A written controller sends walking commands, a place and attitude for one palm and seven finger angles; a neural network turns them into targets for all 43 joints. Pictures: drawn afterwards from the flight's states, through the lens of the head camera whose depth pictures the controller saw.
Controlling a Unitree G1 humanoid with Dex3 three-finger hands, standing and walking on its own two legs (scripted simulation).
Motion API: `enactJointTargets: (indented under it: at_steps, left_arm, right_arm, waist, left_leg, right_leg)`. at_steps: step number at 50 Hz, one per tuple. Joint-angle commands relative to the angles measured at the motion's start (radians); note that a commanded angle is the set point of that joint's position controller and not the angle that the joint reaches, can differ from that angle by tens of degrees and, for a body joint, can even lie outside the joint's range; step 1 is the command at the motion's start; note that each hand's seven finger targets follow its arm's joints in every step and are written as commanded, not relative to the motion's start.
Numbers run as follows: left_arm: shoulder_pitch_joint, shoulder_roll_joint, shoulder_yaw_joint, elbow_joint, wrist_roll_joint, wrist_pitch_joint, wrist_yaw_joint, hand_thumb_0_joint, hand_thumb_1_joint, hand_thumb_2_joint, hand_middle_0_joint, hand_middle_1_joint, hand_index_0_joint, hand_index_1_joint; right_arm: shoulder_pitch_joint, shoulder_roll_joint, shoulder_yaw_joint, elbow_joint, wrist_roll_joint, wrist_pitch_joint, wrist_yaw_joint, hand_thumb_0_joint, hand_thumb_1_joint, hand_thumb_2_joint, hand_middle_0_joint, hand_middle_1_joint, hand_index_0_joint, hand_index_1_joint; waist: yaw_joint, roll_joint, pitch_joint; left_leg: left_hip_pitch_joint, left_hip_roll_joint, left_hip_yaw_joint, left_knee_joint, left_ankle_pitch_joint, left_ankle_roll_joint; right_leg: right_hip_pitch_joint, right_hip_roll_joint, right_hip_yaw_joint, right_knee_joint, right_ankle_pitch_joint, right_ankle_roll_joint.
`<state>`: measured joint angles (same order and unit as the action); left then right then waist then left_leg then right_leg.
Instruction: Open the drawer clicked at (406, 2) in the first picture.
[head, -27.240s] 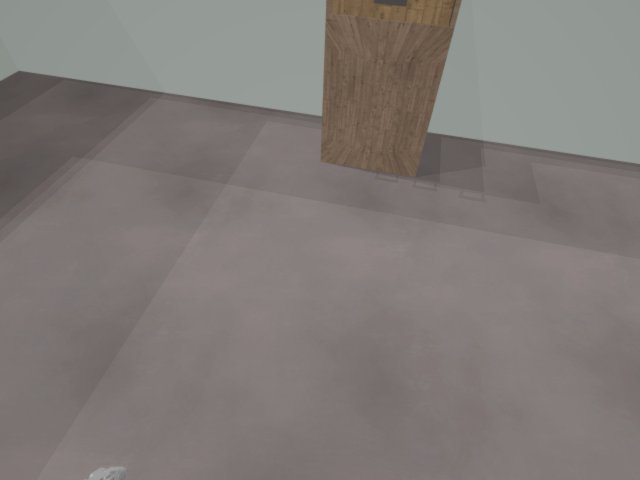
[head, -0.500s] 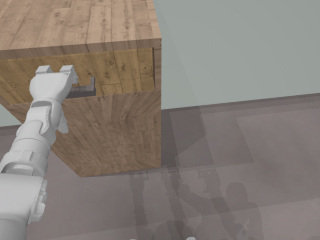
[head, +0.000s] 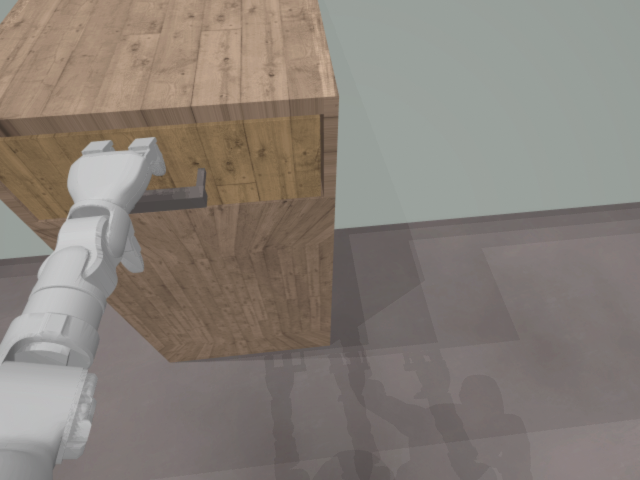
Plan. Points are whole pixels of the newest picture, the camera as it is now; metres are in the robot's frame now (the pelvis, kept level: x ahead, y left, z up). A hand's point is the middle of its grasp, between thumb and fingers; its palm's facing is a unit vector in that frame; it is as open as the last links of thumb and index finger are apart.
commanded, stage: lift the fingers back up to retry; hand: left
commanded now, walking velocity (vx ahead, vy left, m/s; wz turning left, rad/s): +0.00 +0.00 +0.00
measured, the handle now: (164, 189) +0.50 +0.23 +0.05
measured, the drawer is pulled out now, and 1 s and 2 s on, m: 0.00 0.00 0.00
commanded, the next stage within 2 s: re-aim the fingers above the handle in 0.38 s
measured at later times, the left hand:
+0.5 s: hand (115, 200) +0.43 +0.26 +0.11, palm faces -0.05 -0.03 -1.00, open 13.8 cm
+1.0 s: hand (124, 194) +0.43 +0.25 +0.11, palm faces -0.02 -0.02 -1.00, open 13.8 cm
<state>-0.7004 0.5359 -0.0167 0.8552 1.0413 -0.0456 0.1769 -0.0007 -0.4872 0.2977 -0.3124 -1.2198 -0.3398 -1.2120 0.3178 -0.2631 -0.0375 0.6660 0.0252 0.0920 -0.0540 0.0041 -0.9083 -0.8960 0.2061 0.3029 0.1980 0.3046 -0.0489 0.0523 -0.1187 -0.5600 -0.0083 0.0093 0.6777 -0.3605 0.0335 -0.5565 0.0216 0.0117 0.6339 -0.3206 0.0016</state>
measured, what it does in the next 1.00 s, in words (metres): stands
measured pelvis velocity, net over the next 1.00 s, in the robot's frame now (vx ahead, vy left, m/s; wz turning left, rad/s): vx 0.00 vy -0.01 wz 0.01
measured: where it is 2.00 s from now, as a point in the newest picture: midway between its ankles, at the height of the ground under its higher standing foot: outside the picture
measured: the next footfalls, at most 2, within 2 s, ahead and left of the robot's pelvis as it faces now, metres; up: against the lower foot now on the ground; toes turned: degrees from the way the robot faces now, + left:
none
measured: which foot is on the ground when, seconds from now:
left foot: down 0.00-1.00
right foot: down 0.00-1.00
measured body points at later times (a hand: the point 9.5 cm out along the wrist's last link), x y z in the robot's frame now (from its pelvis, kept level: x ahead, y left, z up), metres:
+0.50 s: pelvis +0.01 -0.01 +0.01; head +0.06 -0.02 +0.46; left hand +0.43 +0.26 +0.16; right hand +0.14 -0.26 -0.12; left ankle -0.03 +0.10 -0.72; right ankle -0.01 -0.13 -0.72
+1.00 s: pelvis +0.00 -0.01 +0.01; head +0.05 -0.03 +0.46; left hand +0.43 +0.25 +0.17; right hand +0.08 -0.28 -0.13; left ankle -0.03 +0.10 -0.72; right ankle -0.02 -0.13 -0.72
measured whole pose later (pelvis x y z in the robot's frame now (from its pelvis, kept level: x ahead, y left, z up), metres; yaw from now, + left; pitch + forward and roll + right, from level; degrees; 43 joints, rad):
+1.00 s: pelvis +0.00 -0.01 +0.01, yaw +0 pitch +10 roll +0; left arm -0.65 0.55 -0.02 0.74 1.00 -0.04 0.07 0.00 -0.49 0.30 -0.32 -1.20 -0.32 -1.20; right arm 0.29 -0.27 -0.03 0.67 0.04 0.13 -0.06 0.01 -0.91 -0.90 0.21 0.30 0.20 0.30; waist -0.03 0.06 -0.10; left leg -0.44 -0.01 0.00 0.59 -0.33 0.02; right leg -0.45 0.02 0.01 0.57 -0.30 -0.01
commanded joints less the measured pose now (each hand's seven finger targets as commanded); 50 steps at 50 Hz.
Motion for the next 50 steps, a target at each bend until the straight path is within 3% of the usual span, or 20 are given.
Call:
enactJointTargets:
  at_steps: [1,4,8,10,12,14,16,18,20,21,23,24,26,30,31,34,37,40,48,50]
  left_arm:
    - [-0.468,0.314,0.109,-0.295,-0.019,0.013,0.036,0.000,-0.500,0.300,-0.300,-1.200,-0.300,-1.200]
    - [-0.439,0.321,0.117,-0.325,-0.033,0.032,0.018,0.000,-0.500,0.300,-0.300,-1.200,-0.300,-1.200]
    - [-0.431,0.272,0.068,-0.401,-0.057,0.058,-0.029,0.000,-0.500,0.300,-0.300,-1.200,-0.300,-1.200]
    - [-0.401,0.291,0.081,-0.405,-0.065,0.076,-0.054,0.000,-0.500,0.300,-0.300,-1.200,-0.300,-1.200]
    - [-0.297,0.267,0.074,-0.317,-0.065,0.101,-0.085,0.000,-0.500,0.300,-0.300,-1.200,-0.300,-1.200]
    - [-0.301,0.246,0.042,-0.300,-0.066,0.105,-0.116,0.000,-0.500,0.300,-0.300,-1.200,-0.300,-1.200]
    - [-0.318,0.230,0.022,-0.340,-0.069,0.090,-0.139,0.000,-0.500,0.300,-0.300,-1.200,-0.300,-1.200]
    - [-0.326,0.262,0.049,-0.359,-0.068,0.061,-0.153,0.000,-0.500,0.300,-0.300,-1.200,-0.300,-1.200]
    - [-0.366,0.281,0.070,-0.379,-0.065,0.024,-0.146,0.000,-0.500,0.300,-0.300,-1.200,-0.300,-1.200]
    - [-0.371,0.248,0.046,-0.391,-0.069,0.011,-0.143,0.000,-0.500,0.300,-0.300,-1.200,-0.300,-1.200]
    - [-0.394,0.314,0.104,-0.409,-0.067,-0.017,-0.121,0.000,-0.500,0.300,-0.300,-1.200,-0.300,-1.200]
    - [-0.414,0.299,0.093,-0.405,-0.065,-0.021,-0.107,0.000,-0.500,0.300,-0.300,-1.200,-0.300,-1.200]
    - [-0.463,0.240,0.045,-0.389,-0.058,-0.022,-0.080,0.000,-0.500,0.300,-0.300,-1.200,-0.300,-1.200]
    - [-0.479,0.274,0.071,-0.347,-0.044,0.005,-0.045,0.000,-0.500,0.300,-0.300,-1.200,-0.300,-1.200]
    - [-0.490,0.237,0.035,-0.351,-0.044,0.014,-0.043,0.000,-0.500,0.300,-0.300,-1.200,-0.300,-1.200]
    - [-0.460,0.240,0.037,-0.332,-0.048,0.040,-0.050,0.000,-0.500,0.300,-0.300,-1.200,-0.300,-1.200]
    - [-0.412,0.282,0.072,-0.290,-0.049,0.056,-0.066,0.000,-0.500,0.300,-0.300,-1.200,-0.300,-1.200]
    - [-0.387,0.264,0.058,-0.280,-0.050,0.050,-0.082,0.000,-0.500,0.300,-0.300,-1.200,-0.300,-1.200]
    - [-0.380,0.354,0.146,-0.311,-0.051,-0.002,-0.065,0.000,-0.500,0.300,-0.300,-1.200,-0.300,-1.200]
    - [-0.403,0.331,0.119,-0.310,-0.041,-0.004,-0.052,0.000,-0.500,0.300,-0.300,-1.200,-0.300,-1.200]
  right_arm:
    - [0.043,-0.146,-0.058,-0.090,0.004,-0.027,-0.009,0.000,-0.900,-0.900,0.200,0.300,0.200,0.300]
    - [0.029,-0.144,-0.057,-0.091,0.007,-0.023,-0.007,0.000,-0.900,-0.900,0.200,0.300,0.200,0.300]
    - [0.006,-0.148,-0.058,-0.097,0.012,-0.016,-0.002,0.000,-0.900,-0.900,0.200,0.300,0.200,0.300]
    - [-0.011,-0.148,-0.052,-0.098,0.013,-0.010,-0.001,0.000,-0.900,-0.900,0.200,0.300,0.200,0.300]
    - [-0.024,-0.150,-0.045,-0.100,0.017,0.001,0.000,0.000,-0.900,-0.900,0.200,0.300,0.200,0.300]
    - [-0.044,-0.154,-0.034,-0.108,0.022,0.013,-0.003,0.000,-0.900,-0.900,0.200,0.300,0.200,0.300]
    - [-0.052,-0.152,-0.035,-0.122,0.022,0.017,-0.003,0.000,-0.900,-0.900,0.200,0.300,0.200,0.300]
    - [-0.054,-0.153,-0.035,-0.129,0.018,0.022,-0.011,0.000,-0.900,-0.900,0.200,0.300,0.200,0.300]
    - [-0.054,-0.145,-0.038,-0.125,0.016,0.020,-0.016,0.000,-0.900,-0.900,0.200,0.300,0.200,0.300]
    - [-0.057,-0.138,-0.037,-0.131,0.015,0.015,-0.016,0.000,-0.900,-0.900,0.200,0.300,0.200,0.300]
    - [-0.051,-0.141,-0.042,-0.122,0.010,0.014,-0.018,0.000,-0.900,-0.900,0.200,0.300,0.200,0.300]
    - [-0.051,-0.134,-0.042,-0.120,0.009,0.009,-0.017,0.000,-0.900,-0.900,0.200,0.300,0.200,0.300]
    - [-0.044,-0.128,-0.044,-0.106,0.011,0.002,-0.012,0.000,-0.900,-0.900,0.200,0.300,0.200,0.300]
    - [-0.030,-0.134,-0.050,-0.090,0.007,-0.002,-0.009,0.000,-0.900,-0.900,0.200,0.300,0.200,0.300]
    - [-0.032,-0.131,-0.048,-0.093,0.007,-0.002,-0.006,0.000,-0.900,-0.900,0.200,0.300,0.200,0.300]
    - [-0.033,-0.135,-0.046,-0.093,0.009,0.002,-0.004,0.000,-0.900,-0.900,0.200,0.300,0.200,0.300]
    - [-0.042,-0.142,-0.038,-0.100,0.012,0.009,-0.009,0.000,-0.900,-0.900,0.200,0.300,0.200,0.300]
    - [-0.045,-0.142,-0.036,-0.107,0.016,0.011,-0.011,0.000,-0.900,-0.900,0.200,0.300,0.200,0.300]
    - [-0.036,-0.143,-0.043,-0.108,0.013,-0.001,-0.019,0.000,-0.900,-0.900,0.200,0.300,0.200,0.300]
    - [-0.033,-0.139,-0.046,-0.102,0.016,-0.006,-0.020,0.000,-0.900,-0.900,0.200,0.300,0.200,0.300]
  waist:
    - [0.010,0.056,-0.401]
    - [0.018,0.059,-0.410]
    - [0.011,0.038,-0.414]
    - [0.021,0.035,-0.396]
    - [0.034,-0.032,-0.324]
    - [0.029,-0.044,-0.274]
    - [0.030,-0.043,-0.288]
    - [0.032,-0.042,-0.302]
    - [0.029,-0.034,-0.301]
    - [0.029,-0.025,-0.305]
    - [0.035,-0.003,-0.327]
    - [0.032,0.016,-0.338]
    - [0.013,0.022,-0.315]
    - [0.016,0.013,-0.364]
    - [0.014,0.036,-0.368]
    - [0.018,0.021,-0.374]
    - [0.031,-0.031,-0.334]
    - [0.032,-0.045,-0.303]
    - [0.045,-0.036,-0.317]
    - [0.033,-0.004,-0.319]
  left_leg:
    - [0.285,-0.006,-0.015,-0.052,0.548,0.008]
    - [0.312,-0.004,-0.018,-0.056,0.612,0.007]
    - [0.372,0.003,-0.030,-0.064,0.699,0.005]
    - [0.366,0.000,-0.024,-0.073,0.685,0.005]
    - [0.307,-0.006,-0.014,-0.090,0.625,0.008]
    - [0.278,-0.008,-0.007,-0.108,0.564,0.009]
    - [0.288,-0.012,-0.006,-0.107,0.543,0.012]
    - [0.289,-0.017,-0.008,-0.104,0.547,0.014]
    - [0.292,-0.017,-0.011,-0.098,0.529,0.014]
    - [0.294,-0.021,-0.008,-0.095,0.520,0.016]
    - [0.298,-0.022,-0.010,-0.085,0.546,0.012]
    - [0.297,-0.024,-0.007,-0.081,0.531,0.012]
    - [0.303,-0.020,-0.013,-0.079,0.521,0.005]
    - [0.313,-0.020,-0.015,-0.071,0.534,0.003]
    - [0.315,-0.022,-0.013,-0.072,0.531,0.002]
    - [0.310,-0.020,-0.013,-0.081,0.537,0.003]
    - [0.253,-0.022,-0.004,-0.104,0.474,0.008]
    - [0.243,-0.020,-0.002,-0.115,0.449,0.011]
    - [0.220,-0.024,0.009,-0.123,0.428,0.015]
    - [0.231,-0.024,0.012,-0.119,0.426,0.013]
  right_leg:
    - [0.198,0.030,-0.033,-0.042,0.370,-0.036]
    - [0.229,0.029,-0.035,-0.048,0.406,-0.037]
    - [0.240,0.029,-0.041,-0.065,0.429,-0.035]
    - [0.263,0.026,-0.039,-0.071,0.448,-0.034]
    - [0.282,0.024,-0.043,-0.082,0.443,-0.034]
    - [0.280,0.019,-0.042,-0.091,0.426,-0.035]
    - [0.286,0.017,-0.037,-0.094,0.424,-0.036]
    - [0.301,0.016,-0.031,-0.093,0.430,-0.039]
    - [0.284,0.017,-0.029,-0.086,0.420,-0.038]
    - [0.279,0.015,-0.027,-0.087,0.415,-0.036]
    - [0.286,0.017,-0.025,-0.077,0.425,-0.040]
    - [0.277,0.015,-0.023,-0.074,0.424,-0.038]
    - [0.223,0.018,-0.034,-0.070,0.386,-0.040]
    - [0.236,0.020,-0.034,-0.063,0.398,-0.042]
    - [0.233,0.019,-0.034,-0.063,0.394,-0.042]
    - [0.260,0.017,-0.034,-0.068,0.407,-0.042]
    - [0.301,0.014,-0.032,-0.078,0.409,-0.038]
    - [0.300,0.014,-0.032,-0.087,0.389,-0.039]
    - [0.339,0.012,-0.016,-0.094,0.394,-0.036]
    - [0.309,0.013,-0.017,-0.087,0.388,-0.035]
